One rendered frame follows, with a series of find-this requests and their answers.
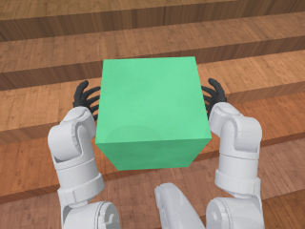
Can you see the robot right hand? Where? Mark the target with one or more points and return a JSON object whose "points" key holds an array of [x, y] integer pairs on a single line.
{"points": [[218, 95]]}

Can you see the robot right upper arm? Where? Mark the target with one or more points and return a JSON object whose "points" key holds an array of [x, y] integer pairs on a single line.
{"points": [[233, 213]]}

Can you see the robot left hand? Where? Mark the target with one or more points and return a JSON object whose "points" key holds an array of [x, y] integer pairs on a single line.
{"points": [[80, 98]]}

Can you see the robot right forearm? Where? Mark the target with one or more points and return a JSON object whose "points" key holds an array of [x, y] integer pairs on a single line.
{"points": [[239, 149]]}

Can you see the robot left forearm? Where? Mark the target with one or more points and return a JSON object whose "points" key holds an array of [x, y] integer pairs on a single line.
{"points": [[72, 154]]}

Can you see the robot right thigh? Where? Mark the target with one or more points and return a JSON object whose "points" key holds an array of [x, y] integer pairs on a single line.
{"points": [[179, 212]]}

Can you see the carton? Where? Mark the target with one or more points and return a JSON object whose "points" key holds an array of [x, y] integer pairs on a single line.
{"points": [[151, 113]]}

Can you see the robot left upper arm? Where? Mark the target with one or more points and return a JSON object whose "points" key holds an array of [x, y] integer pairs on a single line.
{"points": [[97, 215]]}

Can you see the robot right shin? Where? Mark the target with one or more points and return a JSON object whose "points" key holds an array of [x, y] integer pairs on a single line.
{"points": [[163, 219]]}

